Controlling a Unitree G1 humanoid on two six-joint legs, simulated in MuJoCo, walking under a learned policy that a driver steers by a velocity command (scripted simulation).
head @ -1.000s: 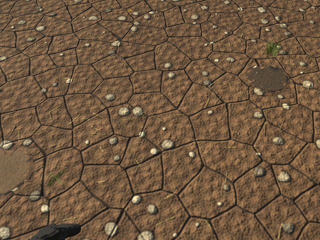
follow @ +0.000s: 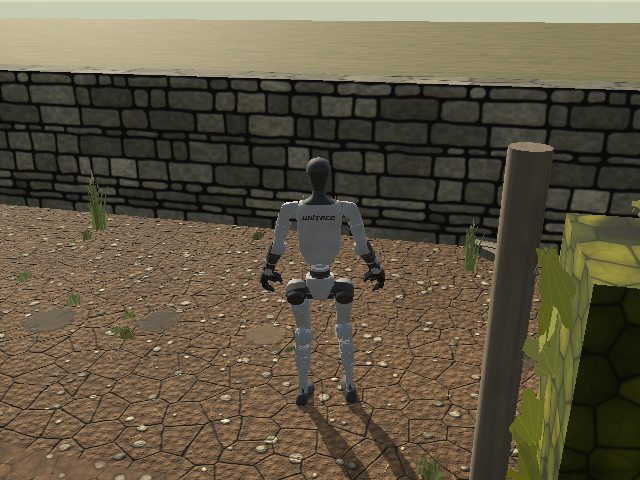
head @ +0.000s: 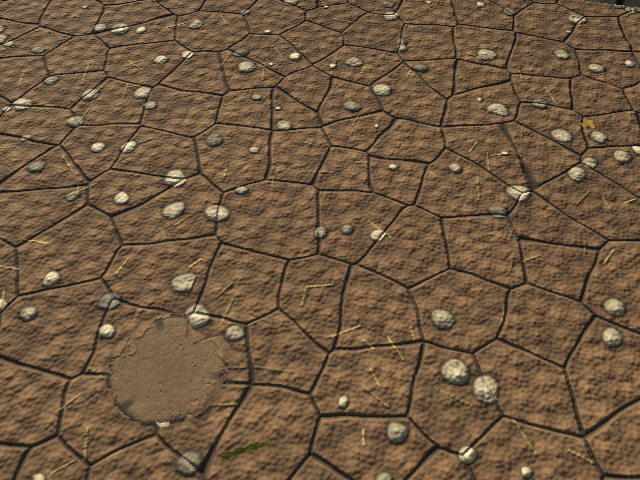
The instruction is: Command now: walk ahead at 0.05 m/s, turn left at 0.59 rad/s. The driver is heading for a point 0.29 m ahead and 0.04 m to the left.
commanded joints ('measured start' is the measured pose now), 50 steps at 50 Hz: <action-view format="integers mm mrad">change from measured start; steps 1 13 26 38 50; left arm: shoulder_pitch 50 35 -41 15 130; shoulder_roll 104 142 141 84 151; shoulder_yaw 35 53 54 28 36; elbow -57 -90 -104 -44 18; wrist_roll -5 16 -6 -6 -18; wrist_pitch -33 19 17 31 -17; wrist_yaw -11 20 -2 -8 -4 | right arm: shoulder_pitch -42 -45 69 -46 -28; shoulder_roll -135 -71 -163 -83 -7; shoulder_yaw -32 -24 -36 7 14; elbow -81 -113 -100 -26 30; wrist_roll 11 19 -42 -21 9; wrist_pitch -2 20 -29 -33 -83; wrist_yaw -4 11 26 15 30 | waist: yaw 50 61 -20 6 27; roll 174 -179 189 148 -208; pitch -141 -91 -134 -69 87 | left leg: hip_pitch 134 -232 303 195 1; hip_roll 229 131 471 344 112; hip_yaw -298 144 -190 -74 200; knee -59 500 -173 -171 149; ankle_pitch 203 -228 437 215 -256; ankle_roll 127 -158 268 186 23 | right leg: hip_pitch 146 415 -154 146 172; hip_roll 17 -269 -75 -60 -298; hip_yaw -29 3 -85 -108 260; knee -230 -354 448 -38 -492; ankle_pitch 78 488 -333 -92 -488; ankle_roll -31 -291 -17 -10 -268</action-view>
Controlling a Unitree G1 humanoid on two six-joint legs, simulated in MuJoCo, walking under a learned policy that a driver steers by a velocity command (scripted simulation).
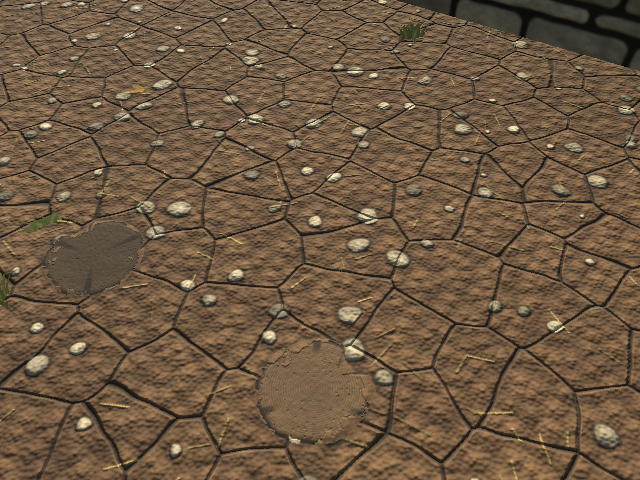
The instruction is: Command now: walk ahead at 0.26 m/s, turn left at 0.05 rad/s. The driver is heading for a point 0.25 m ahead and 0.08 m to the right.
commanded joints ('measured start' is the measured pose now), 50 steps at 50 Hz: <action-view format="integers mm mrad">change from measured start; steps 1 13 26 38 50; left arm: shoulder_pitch -34 -170 -156 -199 -138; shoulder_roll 181 21 94 77 80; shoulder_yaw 42 -1 7 -1 4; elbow -55 -124 -65 10 125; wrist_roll -17 -7 10 23 5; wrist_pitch -19 -46 -26 -6 6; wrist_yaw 9 -36 -26 -5 5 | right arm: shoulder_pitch -31 124 130 28 53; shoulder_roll -66 -121 -130 -116 -97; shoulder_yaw -29 -29 -33 -27 -13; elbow -67 26 76 122 203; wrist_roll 17 -3 8 -19 -8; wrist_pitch -48 -39 20 9 -17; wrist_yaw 11 -23 -41 -41 -34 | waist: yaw -25 -32 -4 6 -4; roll -214 94 -123 63 -3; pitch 122 0 -59 71 -2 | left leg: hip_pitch -44 277 -169 -65 68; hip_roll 21 205 82 115 94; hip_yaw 26 -106 -82 -80 -46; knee -18 -333 366 -256 -208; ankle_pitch -14 902 -232 -23 366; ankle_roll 32 120 -133 -34 -46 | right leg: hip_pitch -116 -343 115 -26 54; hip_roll -241 -9 -255 1 2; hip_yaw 346 -27 330 33 13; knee -335 225 -244 -174 -91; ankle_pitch -403 91 386 -24 348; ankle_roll -185 15 -272 -27 -40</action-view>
